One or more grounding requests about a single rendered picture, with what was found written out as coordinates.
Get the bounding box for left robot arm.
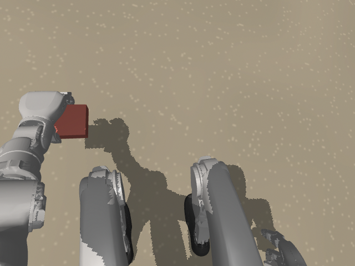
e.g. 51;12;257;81
0;116;54;266

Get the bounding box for left robot foot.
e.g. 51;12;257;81
124;203;134;265

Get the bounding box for right robot foot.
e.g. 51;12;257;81
184;193;210;257

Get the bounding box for right robot hand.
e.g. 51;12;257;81
261;229;307;266

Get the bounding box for left robot hand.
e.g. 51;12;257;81
19;91;75;144

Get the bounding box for small box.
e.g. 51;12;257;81
54;104;89;139

